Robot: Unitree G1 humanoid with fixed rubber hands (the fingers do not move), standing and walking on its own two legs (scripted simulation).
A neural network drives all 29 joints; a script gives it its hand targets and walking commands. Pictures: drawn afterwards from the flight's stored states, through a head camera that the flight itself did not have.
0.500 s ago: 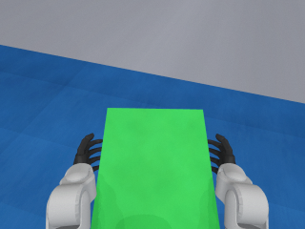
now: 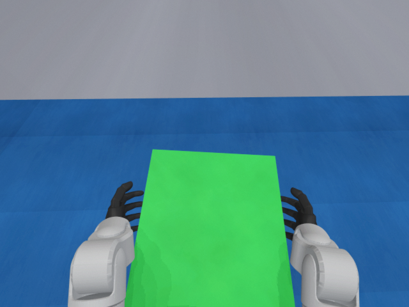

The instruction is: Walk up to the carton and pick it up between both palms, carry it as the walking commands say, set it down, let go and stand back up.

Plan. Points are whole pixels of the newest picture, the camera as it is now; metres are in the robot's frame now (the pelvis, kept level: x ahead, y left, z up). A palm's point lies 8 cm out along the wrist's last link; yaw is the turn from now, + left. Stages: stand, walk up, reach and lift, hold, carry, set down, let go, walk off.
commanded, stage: carry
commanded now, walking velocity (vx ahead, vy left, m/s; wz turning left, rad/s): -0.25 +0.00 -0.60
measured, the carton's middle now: (209, 236) +0.28 -0.01 +0.00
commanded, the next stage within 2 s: none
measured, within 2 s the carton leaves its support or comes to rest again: neither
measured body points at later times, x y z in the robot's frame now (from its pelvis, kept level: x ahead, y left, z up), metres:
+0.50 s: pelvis -0.18 +0.01 +0.02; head -0.17 +0.04 +0.46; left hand +0.11 +0.12 +0.11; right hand +0.04 -0.20 +0.12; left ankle -0.12 +0.11 -0.72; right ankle -0.21 -0.12 -0.66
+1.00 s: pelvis -0.29 +0.02 +0.01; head -0.31 +0.04 +0.46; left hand -0.01 +0.11 +0.10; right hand -0.09 -0.20 +0.10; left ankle -0.25 +0.12 -0.72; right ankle -0.26 -0.12 -0.72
